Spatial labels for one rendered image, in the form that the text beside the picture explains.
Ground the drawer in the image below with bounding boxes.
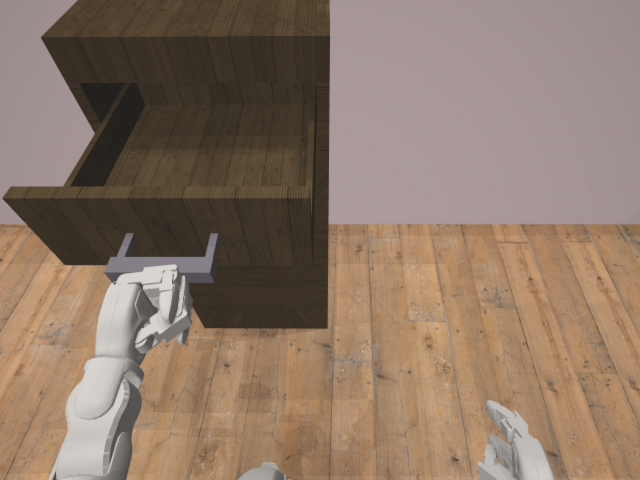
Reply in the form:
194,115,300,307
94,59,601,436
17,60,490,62
2,82,317,266

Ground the handle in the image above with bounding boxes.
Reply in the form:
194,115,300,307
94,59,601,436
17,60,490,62
104,233,220,283

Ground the cabinet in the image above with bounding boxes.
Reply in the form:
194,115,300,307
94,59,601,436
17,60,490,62
41,0,330,329

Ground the left robot forearm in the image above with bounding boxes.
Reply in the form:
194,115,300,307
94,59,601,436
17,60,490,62
49,355,144,480

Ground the left robot shin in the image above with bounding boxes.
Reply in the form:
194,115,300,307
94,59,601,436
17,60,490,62
260,462,281,472

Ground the robot right hand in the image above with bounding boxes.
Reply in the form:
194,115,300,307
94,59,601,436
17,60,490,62
478,400,556,480

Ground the robot left hand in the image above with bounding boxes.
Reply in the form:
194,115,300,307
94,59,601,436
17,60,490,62
95,264,193,366

